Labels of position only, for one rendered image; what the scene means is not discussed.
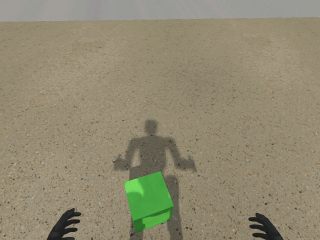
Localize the robot right hand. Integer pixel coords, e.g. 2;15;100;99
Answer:
248;213;284;240

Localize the carton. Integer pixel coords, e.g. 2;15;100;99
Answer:
124;171;174;233

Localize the robot left hand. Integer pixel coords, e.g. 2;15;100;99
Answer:
47;208;81;240

